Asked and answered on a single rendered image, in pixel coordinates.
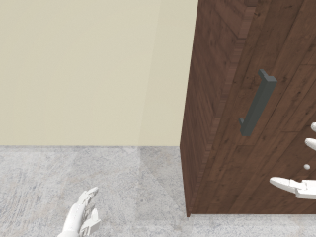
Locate right robot hand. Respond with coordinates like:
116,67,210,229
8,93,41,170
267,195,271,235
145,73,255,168
270,122,316,199

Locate handle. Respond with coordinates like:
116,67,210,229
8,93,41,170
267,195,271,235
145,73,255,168
238,69,277,136

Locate wardrobe door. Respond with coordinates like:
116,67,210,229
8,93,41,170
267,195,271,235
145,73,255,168
192,0,316,214

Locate left robot hand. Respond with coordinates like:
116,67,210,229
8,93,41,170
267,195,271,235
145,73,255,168
62,187,101,237

